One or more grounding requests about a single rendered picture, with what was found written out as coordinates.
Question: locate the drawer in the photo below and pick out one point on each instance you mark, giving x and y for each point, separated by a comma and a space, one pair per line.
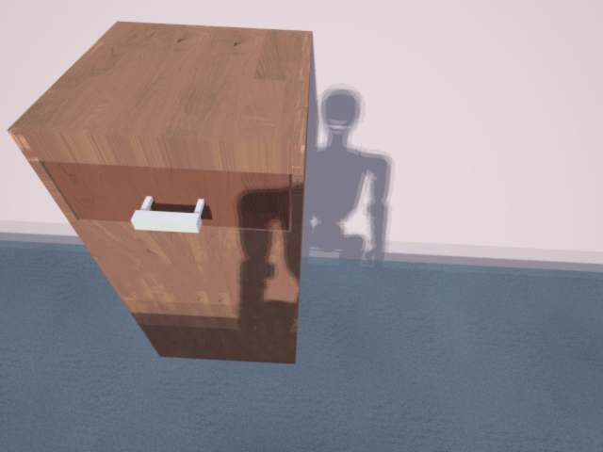
231, 198

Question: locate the handle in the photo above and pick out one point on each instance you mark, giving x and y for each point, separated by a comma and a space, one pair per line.
144, 219

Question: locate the cabinet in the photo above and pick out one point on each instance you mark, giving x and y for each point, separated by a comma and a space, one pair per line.
192, 97

